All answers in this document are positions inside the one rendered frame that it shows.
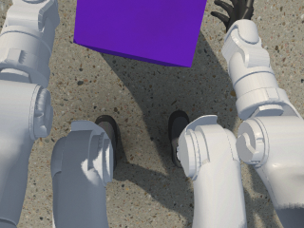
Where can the carton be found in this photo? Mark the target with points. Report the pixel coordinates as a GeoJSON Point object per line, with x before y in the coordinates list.
{"type": "Point", "coordinates": [161, 32]}

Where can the right robot hand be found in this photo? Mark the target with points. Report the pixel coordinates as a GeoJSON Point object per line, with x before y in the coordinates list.
{"type": "Point", "coordinates": [242, 10]}

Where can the robot left forearm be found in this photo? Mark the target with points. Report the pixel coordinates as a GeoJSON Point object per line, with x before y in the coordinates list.
{"type": "Point", "coordinates": [26, 41]}

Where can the robot right upper arm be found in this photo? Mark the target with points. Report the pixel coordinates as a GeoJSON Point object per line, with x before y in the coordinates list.
{"type": "Point", "coordinates": [274, 146]}

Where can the robot left upper arm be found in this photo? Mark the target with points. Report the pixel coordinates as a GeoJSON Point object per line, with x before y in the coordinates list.
{"type": "Point", "coordinates": [26, 114]}

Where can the left robot foot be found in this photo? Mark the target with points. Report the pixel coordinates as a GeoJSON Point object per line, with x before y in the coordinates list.
{"type": "Point", "coordinates": [108, 124]}

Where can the right robot shin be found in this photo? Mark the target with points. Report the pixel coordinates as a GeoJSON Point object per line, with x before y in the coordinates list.
{"type": "Point", "coordinates": [208, 120]}

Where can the robot right forearm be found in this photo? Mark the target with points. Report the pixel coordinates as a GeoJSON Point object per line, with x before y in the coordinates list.
{"type": "Point", "coordinates": [254, 81]}

